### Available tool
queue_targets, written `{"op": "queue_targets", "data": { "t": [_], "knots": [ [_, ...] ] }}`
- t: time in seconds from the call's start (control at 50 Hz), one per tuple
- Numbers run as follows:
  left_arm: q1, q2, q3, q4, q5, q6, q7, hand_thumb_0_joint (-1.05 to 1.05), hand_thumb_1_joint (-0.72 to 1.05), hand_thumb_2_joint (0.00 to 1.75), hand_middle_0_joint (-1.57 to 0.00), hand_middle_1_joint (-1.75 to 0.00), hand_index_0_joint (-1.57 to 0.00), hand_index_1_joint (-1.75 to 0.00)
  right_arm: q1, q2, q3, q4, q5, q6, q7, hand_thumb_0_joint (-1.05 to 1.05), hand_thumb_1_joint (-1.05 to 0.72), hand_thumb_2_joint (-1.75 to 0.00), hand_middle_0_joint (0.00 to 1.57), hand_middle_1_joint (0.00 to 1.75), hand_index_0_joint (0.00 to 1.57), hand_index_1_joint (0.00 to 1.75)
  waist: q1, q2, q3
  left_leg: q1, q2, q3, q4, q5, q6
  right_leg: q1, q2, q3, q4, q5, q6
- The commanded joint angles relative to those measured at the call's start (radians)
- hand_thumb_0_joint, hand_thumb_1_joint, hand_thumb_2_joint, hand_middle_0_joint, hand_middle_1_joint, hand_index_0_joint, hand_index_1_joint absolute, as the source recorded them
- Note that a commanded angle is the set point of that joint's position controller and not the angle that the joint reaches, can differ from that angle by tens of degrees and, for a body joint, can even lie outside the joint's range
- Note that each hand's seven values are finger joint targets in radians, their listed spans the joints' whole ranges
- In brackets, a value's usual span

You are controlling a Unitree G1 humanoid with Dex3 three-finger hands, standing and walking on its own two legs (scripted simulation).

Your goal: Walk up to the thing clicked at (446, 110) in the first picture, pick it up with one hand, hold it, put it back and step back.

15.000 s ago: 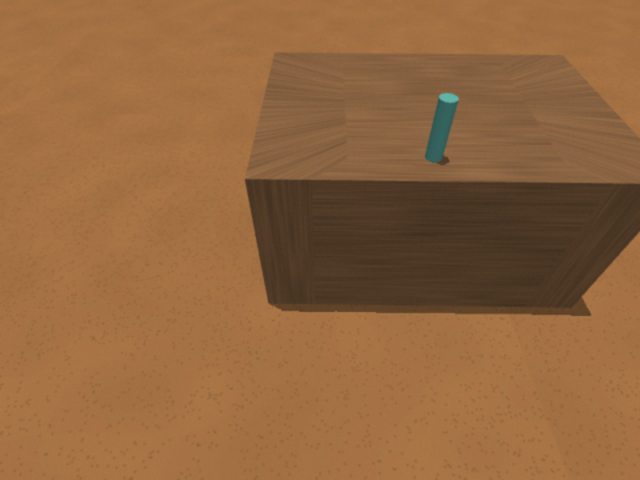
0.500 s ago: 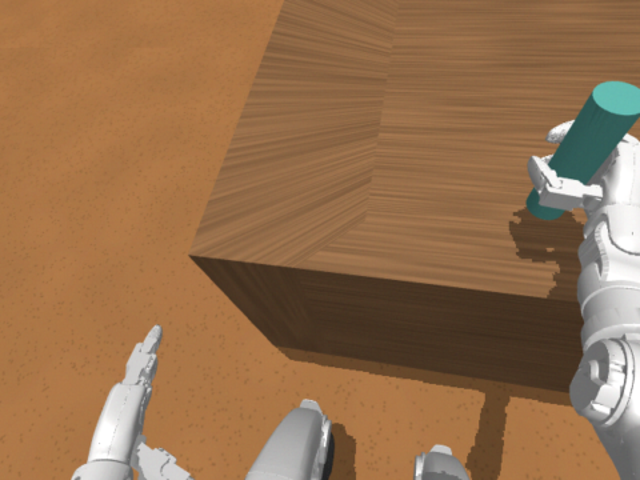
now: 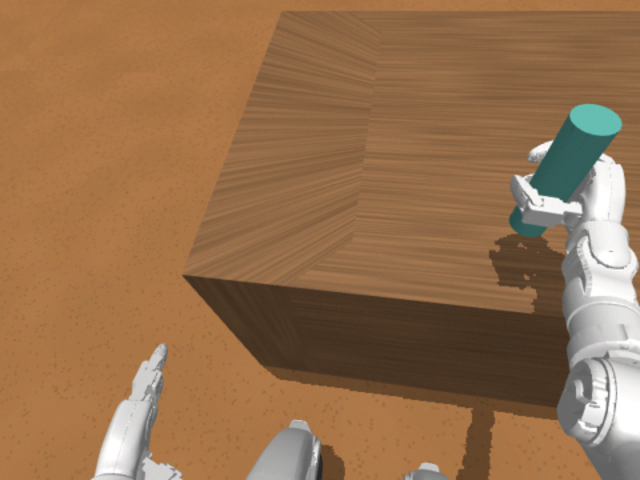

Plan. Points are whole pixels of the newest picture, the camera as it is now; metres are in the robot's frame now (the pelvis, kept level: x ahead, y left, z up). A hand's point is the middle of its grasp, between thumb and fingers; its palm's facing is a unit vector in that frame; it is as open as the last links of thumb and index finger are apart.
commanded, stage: lift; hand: right
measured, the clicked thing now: (555, 179) +0.49 -0.19 +0.08
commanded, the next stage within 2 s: hold in 1.22 s
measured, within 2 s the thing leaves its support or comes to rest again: neither
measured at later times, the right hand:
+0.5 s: hand (568, 198) +0.42 -0.17 +0.13, palm faces +0.08 +1.00 +0.01, open 6.5 cm
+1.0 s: hand (583, 222) +0.37 -0.16 +0.17, palm faces +0.08 +1.00 +0.01, open 6.5 cm
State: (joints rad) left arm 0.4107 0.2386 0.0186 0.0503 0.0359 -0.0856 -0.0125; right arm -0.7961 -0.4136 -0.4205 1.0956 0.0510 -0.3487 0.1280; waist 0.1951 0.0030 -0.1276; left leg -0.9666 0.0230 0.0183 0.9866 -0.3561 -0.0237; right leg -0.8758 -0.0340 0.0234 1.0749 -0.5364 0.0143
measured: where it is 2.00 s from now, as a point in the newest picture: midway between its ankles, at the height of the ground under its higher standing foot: outside the picture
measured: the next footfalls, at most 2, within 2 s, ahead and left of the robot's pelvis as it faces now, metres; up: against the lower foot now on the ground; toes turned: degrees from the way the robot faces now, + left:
none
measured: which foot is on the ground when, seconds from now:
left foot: down 0.00-1.00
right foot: down 0.00-1.00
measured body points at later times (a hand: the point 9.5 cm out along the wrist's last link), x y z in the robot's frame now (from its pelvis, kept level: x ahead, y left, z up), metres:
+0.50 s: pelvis +0.01 +0.00 +0.03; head +0.04 +0.00 +0.48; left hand +0.16 +0.26 +0.00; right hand +0.41 -0.22 +0.14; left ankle +0.06 +0.14 -0.66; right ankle -0.02 -0.12 -0.66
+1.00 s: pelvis +0.01 +0.01 +0.05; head +0.02 +0.02 +0.50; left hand +0.17 +0.27 -0.01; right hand +0.36 -0.21 +0.17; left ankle +0.06 +0.14 -0.66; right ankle -0.02 -0.12 -0.66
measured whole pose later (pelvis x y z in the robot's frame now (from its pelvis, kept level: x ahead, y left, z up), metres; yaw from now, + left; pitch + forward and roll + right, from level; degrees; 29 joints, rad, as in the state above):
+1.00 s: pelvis +0.01 +0.01 +0.05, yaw +0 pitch +3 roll +0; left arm 0.33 0.23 0.08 0.39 -0.04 -0.08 0.07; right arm -0.27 -0.21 -0.20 0.33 0.20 -0.04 0.09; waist 0.02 -0.02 -0.04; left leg -0.47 0.04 0.01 0.69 -0.27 -0.02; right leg -0.35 -0.02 0.00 0.69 -0.40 0.02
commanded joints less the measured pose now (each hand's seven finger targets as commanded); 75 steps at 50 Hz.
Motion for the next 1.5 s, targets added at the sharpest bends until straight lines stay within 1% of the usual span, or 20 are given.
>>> {"op": "queue_targets", "data": {
  "t": [0.0,0.14,0.18,0.2,0.32,0.36,0.44,0.62,0.72,0.74,0.8,0.84,0.92,1.02,1.08,1.12,1.2,1.3,1.34,1.48],
  "knots": [
    [0.007,0.142,0.103,-0.147,-0.012,-0.056,0.022,0.0,-0.54,0.05,-0.05,-0.05,-0.05,-0.05,-0.453,-0.188,0.008,-0.311,0.035,-0.074,-0.008,0.0,-0.5,-1.38,1.42,1.5,1.44,1.5,-0.029,-0.133,-0.505,0.403,-0.039,0.015,-0.099,0.282,0.04,0.237,0.03,-0.009,-0.177,0.388,-0.009],
    [0.026,0.132,0.101,-0.072,-0.024,-0.048,0.026,0.0,-0.54,0.05,-0.04,-0.05,-0.04,-0.04,-0.332,-0.133,0.048,-0.425,0.05,-0.029,-0.01,0.0,-0.48,-1.36,1.41,1.49,1.43,1.49,-0.083,-0.13,-0.491,0.474,-0.038,0.016,-0.127,0.333,0.043,0.309,0.032,-0.01,-0.234,0.481,0.001],
    [0.01,0.164,0.131,-0.092,-0.029,-0.049,0.036,0.0,-0.54,0.05,-0.04,-0.04,-0.04,-0.04,-0.302,-0.109,0.057,-0.469,0.066,-0.011,-0.009,0.0,-0.5,-1.35,1.41,1.49,1.43,1.49,-0.072,-0.095,-0.5,0.49,-0.04,0.024,-0.14,0.344,0.042,0.357,0.025,-0.005,-0.252,0.51,0.003],
    [0.002,0.147,0.111,-0.079,-0.03,-0.046,0.035,0.0,-0.55,0.05,-0.04,-0.04,-0.04,-0.05,-0.27,-0.102,0.071,-0.484,0.066,0.001,-0.01,0.0,-0.51,-1.36,1.43,1.49,1.44,1.49,-0.097,-0.101,-0.46,0.497,-0.039,0.024,-0.154,0.326,0.041,0.351,0.026,-0.009,-0.267,0.498,0.003],
    [-0.023,0.123,0.106,-0.016,-0.044,-0.049,0.047,0.0,-0.54,0.05,-0.04,-0.04,-0.04,-0.04,-0.199,-0.015,0.13,-0.568,0.09,0.057,-0.017,0.0,-0.49,-1.33,1.4,1.46,1.41,1.46,-0.111,-0.034,-0.322,0.521,-0.028,0.02,-0.215,0.271,0.031,0.347,0.031,-0.023,-0.331,0.384,-0.011],
    [-0.011,0.15,0.144,-0.001,-0.051,-0.046,0.055,0.0,-0.54,0.04,-0.04,-0.04,-0.04,-0.04,-0.158,-0.046,0.111,-0.581,0.092,0.074,-0.02,0.0,-0.49,-1.32,1.39,1.45,1.41,1.45,-0.112,-0.016,-0.288,0.521,-0.029,0.025,-0.237,0.245,0.027,0.37,0.03,-0.022,-0.353,0.362,-0.014],
    [-0.01,0.108,0.108,0.005,-0.059,-0.048,0.054,0.0,-0.53,0.04,-0.04,-0.04,-0.04,-0.04,-0.098,0.024,0.165,-0.688,0.111,0.105,-0.012,0.0,-0.48,-1.29,1.38,1.43,1.4,1.43,-0.13,-0.004,-0.276,0.569,-0.019,0.016,-0.266,0.253,0.022,0.404,0.037,-0.034,-0.379,0.348,-0.017],
    [-0.076,0.143,0.138,0.043,-0.067,-0.047,0.08,0.0,-0.53,0.04,-0.04,-0.04,-0.04,-0.04,-0.006,-0.002,0.144,-0.891,0.138,0.155,-0.043,0.0,-0.51,-1.29,1.39,1.43,1.4,1.43,-0.16,0.008,-0.259,0.635,-0.008,0.009,-0.33,0.248,0.014,0.486,0.04,-0.04,-0.432,0.334,-0.022],
    [-0.1,0.1,0.1,0.073,-0.069,-0.044,0.087,0.0,-0.53,0.04,-0.03,-0.04,-0.03,-0.04,0.073,0.034,0.176,-0.916,0.141,0.178,-0.05,0.0,-0.52,-1.28,1.4,1.43,1.41,1.43,-0.163,0.029,-0.191,0.651,-0.004,0.007,-0.367,0.207,0.008,0.49,0.04,-0.043,-0.459,0.287,-0.028],
    [-0.086,0.137,0.141,0.084,-0.069,-0.041,0.093,0.0,-0.53,0.04,-0.03,-0.04,-0.03,-0.04,0.08,0.017,0.155,-0.941,0.147,0.182,-0.053,0.0,-0.51,-1.29,1.41,1.44,1.42,1.44,-0.156,0.037,-0.198,0.653,-0.007,0.011,-0.367,0.217,0.01,0.497,0.037,-0.037,-0.466,0.297,-0.027],
    [-0.112,0.081,0.085,0.135,-0.071,-0.037,0.086,0.0,-0.54,0.04,-0.03,-0.04,-0.03,-0.04,0.114,0.026,0.168,-0.939,0.149,0.202,-0.045,0.0,-0.51,-1.29,1.41,1.44,1.42,1.44,-0.181,0.021,-0.154,0.661,0.001,0.007,-0.384,0.209,0.007,0.491,0.043,-0.045,-0.476,0.291,-0.027],
    [-0.141,0.13,0.129,0.112,-0.069,-0.043,0.095,0.0,-0.54,0.04,-0.03,-0.04,-0.03,-0.04,0.095,0.017,0.166,-1.004,0.153,0.212,-0.043,0.0,-0.51,-1.29,1.4,1.43,1.41,1.43,-0.166,0.024,-0.192,0.674,0.0,0.007,-0.391,0.221,0.007,0.525,0.041,-0.043,-0.485,0.3,-0.028],
    [-0.143,0.113,0.124,0.195,-0.071,-0.045,0.093,0.0,-0.54,0.04,-0.03,-0.04,-0.03,-0.04,0.159,0.047,0.186,-0.999,0.159,0.233,-0.042,0.0,-0.52,-1.28,1.39,1.43,1.4,1.43,-0.176,-0.006,-0.131,0.671,0.0,0.014,-0.411,0.178,0.007,0.521,0.042,-0.042,-0.51,0.261,-0.026],
    [-0.139,0.083,0.095,0.216,-0.07,-0.048,0.098,0.0,-0.54,0.05,-0.03,-0.04,-0.03,-0.04,0.187,0.047,0.184,-1.058,0.162,0.246,-0.049,0.0,-0.53,-1.29,1.39,1.43,1.41,1.43,-0.18,0.008,-0.146,0.707,-0.002,0.019,-0.414,0.249,0.01,0.552,0.039,-0.039,-0.514,0.33,-0.024],
    [-0.171,0.133,0.134,0.172,-0.068,-0.055,0.107,0.0,-0.55,0.05,-0.04,-0.04,-0.03,-0.04,0.19,0.027,0.163,-1.1,0.166,0.257,-0.051,0.0,-0.56,-1.29,1.4,1.43,1.41,1.43,-0.168,0.034,-0.19,0.73,-0.001,0.021,-0.418,0.296,0.005,0.591,0.038,-0.037,-0.515,0.371,-0.028],
    [-0.16,0.078,0.087,0.238,-0.068,-0.047,0.1,0.0,-0.55,0.05,-0.04,-0.04,-0.04,-0.05,0.199,0.035,0.178,-1.097,0.164,0.267,-0.05,0.0,-0.57,-1.31,1.41,1.45,1.42,1.45,-0.181,-0.007,-0.131,0.717,0.001,0.019,-0.426,0.282,0.009,0.563,0.04,-0.038,-0.524,0.362,-0.024],
    [-0.184,0.128,0.134,0.235,-0.068,-0.054,0.1,0.0,-0.55,0.05,-0.04,-0.05,-0.04,-0.05,0.212,0.028,0.173,-1.114,0.158,0.287,-0.048,0.0,-0.56,-1.32,1.41,1.46,1.42,1.46,-0.174,-0.004,-0.154,0.729,-0.004,0.025,-0.433,0.302,0.013,0.594,0.033,-0.032,-0.542,0.391,-0.02],
    [-0.19,0.096,0.112,0.244,-0.069,-0.056,0.093,0.0,-0.54,0.05,-0.04,-0.05,-0.04,-0.05,0.201,0.042,0.184,-1.184,0.165,0.297,-0.041,0.0,-0.56,-1.32,1.4,1.44,1.41,1.44,-0.188,-0.038,-0.161,0.759,-0.008,0.034,-0.438,0.326,0.018,0.626,0.027,-0.026,-0.555,0.439,-0.011],
    [-0.177,0.149,0.157,0.271,-0.066,-0.056,0.098,0.0,-0.55,0.06,-0.04,-0.05,-0.04,-0.05,0.252,0.035,0.172,-1.146,0.165,0.311,-0.044,0.0,-0.55,-1.29,1.39,1.42,1.4,1.42,-0.179,-0.01,-0.139,0.751,-0.012,0.036,-0.443,0.324,0.02,0.623,0.023,-0.021,-0.568,0.439,-0.011],
    [-0.214,0.105,0.127,0.301,-0.066,-0.068,0.086,0.0,-0.54,0.05,-0.04,-0.05,-0.04,-0.05,0.253,0.05,0.183,-1.188,0.166,0.326,-0.036,0.0,-0.54,-1.29,1.37,1.41,1.39,1.41,-0.183,-0.026,-0.116,0.756,-0.016,0.037,-0.459,0.309,0.019,0.628,0.017,-0.015,-0.586,0.431,-0.01]
  ]
}}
